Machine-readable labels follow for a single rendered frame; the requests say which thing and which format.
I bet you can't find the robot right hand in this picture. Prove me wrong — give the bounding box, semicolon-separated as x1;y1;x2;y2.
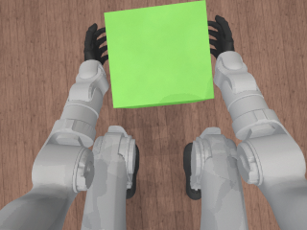
207;15;235;59

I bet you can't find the robot foot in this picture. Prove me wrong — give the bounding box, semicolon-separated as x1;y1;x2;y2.
183;142;201;200
126;145;140;199

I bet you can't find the left robot upper arm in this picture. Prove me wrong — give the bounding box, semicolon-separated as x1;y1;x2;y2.
0;144;95;230

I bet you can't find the robot left hand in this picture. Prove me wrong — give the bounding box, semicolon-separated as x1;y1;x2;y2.
83;23;108;65

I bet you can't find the right robot upper arm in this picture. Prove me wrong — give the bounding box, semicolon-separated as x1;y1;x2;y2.
237;133;307;230

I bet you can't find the carton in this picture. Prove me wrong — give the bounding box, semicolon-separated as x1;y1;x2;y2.
104;0;215;108

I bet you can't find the robot right forearm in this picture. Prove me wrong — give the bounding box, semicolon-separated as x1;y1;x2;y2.
213;51;306;174

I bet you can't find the left robot foot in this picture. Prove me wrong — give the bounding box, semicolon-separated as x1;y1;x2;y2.
126;145;140;199

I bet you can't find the right robot foot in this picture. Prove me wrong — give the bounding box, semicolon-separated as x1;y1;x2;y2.
183;142;201;200

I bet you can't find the robot left forearm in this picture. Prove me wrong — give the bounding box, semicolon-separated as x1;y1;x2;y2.
32;59;109;184

